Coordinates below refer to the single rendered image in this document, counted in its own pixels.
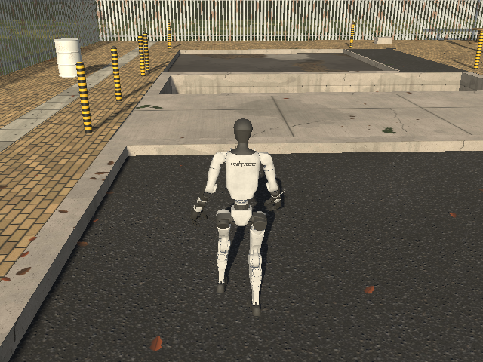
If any robot left foot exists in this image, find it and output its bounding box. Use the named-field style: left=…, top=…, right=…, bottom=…
left=217, top=275, right=228, bottom=293

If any right robot hand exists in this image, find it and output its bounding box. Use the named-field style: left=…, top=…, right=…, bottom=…
left=264, top=198, right=281, bottom=211

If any left robot forearm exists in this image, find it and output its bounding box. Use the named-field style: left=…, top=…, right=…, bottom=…
left=193, top=181, right=211, bottom=212

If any left robot hand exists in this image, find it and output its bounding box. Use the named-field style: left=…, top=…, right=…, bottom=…
left=190, top=208, right=208, bottom=227

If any right robot forearm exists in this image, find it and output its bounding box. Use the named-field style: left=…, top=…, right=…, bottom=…
left=270, top=180, right=281, bottom=203

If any robot right upper arm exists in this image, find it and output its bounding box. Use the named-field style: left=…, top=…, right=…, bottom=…
left=258, top=152, right=278, bottom=192

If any robot torso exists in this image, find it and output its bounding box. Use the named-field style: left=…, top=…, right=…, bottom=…
left=225, top=148, right=260, bottom=226

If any robot left upper arm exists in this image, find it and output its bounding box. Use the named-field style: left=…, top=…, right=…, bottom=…
left=205, top=152, right=227, bottom=194

